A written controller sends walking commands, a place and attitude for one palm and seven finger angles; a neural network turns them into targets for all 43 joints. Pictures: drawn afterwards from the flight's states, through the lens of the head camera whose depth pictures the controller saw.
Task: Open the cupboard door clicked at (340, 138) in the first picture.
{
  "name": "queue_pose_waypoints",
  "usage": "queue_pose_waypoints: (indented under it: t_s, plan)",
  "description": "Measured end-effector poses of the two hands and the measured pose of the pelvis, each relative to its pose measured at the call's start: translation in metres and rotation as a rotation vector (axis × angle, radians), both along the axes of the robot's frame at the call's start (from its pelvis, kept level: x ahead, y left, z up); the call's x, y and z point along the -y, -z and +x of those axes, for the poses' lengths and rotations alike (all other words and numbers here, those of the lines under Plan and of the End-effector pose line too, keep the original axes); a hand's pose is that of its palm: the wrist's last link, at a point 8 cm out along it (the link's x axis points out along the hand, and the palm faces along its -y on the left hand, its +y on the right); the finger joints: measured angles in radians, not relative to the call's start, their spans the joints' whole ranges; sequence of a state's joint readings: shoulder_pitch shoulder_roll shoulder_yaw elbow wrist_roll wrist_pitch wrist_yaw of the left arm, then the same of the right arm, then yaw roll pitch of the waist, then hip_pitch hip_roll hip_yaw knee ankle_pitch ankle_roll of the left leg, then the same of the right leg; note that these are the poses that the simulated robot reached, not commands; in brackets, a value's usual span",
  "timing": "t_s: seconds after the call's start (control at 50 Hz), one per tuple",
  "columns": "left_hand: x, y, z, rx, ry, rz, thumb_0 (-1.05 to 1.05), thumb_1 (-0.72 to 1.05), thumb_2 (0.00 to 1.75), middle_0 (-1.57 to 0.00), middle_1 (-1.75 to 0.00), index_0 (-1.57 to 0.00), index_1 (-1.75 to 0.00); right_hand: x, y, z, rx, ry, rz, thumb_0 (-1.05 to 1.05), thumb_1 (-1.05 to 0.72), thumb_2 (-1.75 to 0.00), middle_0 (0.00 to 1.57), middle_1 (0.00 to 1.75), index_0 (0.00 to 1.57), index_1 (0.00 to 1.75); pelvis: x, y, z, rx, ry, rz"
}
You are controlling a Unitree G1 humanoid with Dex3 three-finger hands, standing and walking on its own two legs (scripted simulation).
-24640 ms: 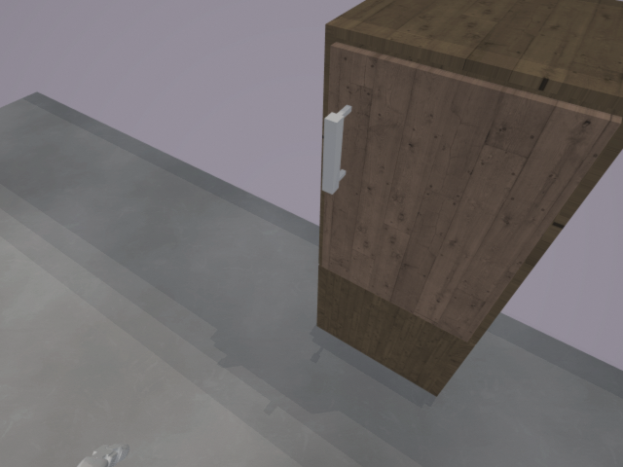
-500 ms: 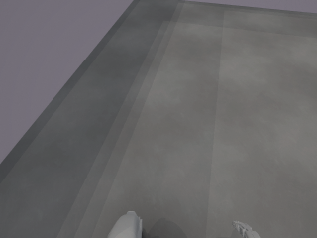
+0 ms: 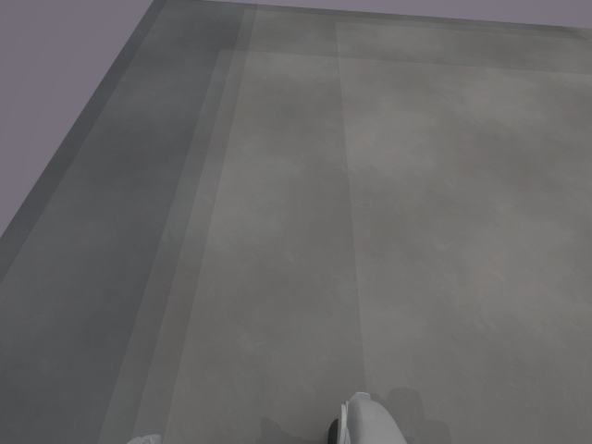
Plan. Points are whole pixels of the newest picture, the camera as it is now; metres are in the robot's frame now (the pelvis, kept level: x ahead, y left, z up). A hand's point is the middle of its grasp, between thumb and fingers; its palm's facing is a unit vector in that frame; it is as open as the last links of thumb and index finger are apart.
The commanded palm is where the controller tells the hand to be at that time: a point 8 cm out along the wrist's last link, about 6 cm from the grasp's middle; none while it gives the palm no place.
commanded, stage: turn to face it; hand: left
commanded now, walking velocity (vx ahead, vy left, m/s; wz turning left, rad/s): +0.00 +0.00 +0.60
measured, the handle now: out of the picture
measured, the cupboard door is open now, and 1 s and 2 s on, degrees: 44 44 44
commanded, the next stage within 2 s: none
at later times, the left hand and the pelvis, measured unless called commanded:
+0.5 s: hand (176, 397) +0.21 +0.20 -0.19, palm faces +0.25 -0.96 -0.16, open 7.2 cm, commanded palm none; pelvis +0.14 +0.00 -0.02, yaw +14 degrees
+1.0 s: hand (166, 424) +0.17 +0.20 -0.16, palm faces +0.48 -0.82 -0.31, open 7.4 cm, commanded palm none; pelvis +0.19 -0.03 -0.01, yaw +31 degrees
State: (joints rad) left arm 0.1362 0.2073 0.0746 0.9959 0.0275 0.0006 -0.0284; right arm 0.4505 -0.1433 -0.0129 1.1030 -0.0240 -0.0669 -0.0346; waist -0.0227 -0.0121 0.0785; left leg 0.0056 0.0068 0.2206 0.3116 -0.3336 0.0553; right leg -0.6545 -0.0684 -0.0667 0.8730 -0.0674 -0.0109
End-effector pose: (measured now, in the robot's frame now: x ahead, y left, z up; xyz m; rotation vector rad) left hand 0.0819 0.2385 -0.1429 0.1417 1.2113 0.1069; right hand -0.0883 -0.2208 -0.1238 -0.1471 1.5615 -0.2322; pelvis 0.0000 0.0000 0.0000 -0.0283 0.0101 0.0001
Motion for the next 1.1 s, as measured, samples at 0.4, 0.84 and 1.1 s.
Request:
queue_pose_waypoints:
  t_s: [0.4, 0.84, 1.1]
  plan:
    - [0.024, -0.001, 0.125, 0.113, -0.137, 0.008, -0.03, 0.94, 0.9, -0.21, -0.3, -0.21, -0.3, 0.021, 0.017, 0.261, 0.191, -0.172, 0.037, 0.0, -0.91, -0.89, 0.2, 0.3, 0.2, 0.29, 0.018, 0.005, 0.126, -0.01, -0.183, 0.025]
    - [-0.044, -0.011, 0.062, -0.035, -0.438, 0.12, 0.01, 0.91, 0.9, -0.2, -0.3, -0.2, -0.3, -0.016, 0.01, 0.435, 0.309, -0.548, 0.032, 0.0, -0.9, -0.89, 0.2, 0.3, 0.21, 0.3, 0.001, 0.005, 0.177, -0.042, -0.424, -0.003]
    - [0.033, -0.019, 0.041, -0.059, -0.587, 0.097, 0.01, 0.9, 0.9, -0.2, -0.3, -0.2, -0.3, -0.012, 0.018, 0.506, 0.28, -0.676, 0.096, 0.0, -0.91, -0.89, 0.2, 0.3, 0.2, 0.29, 0.033, 0.002, 0.205, -0.04, -0.605, 0.062]
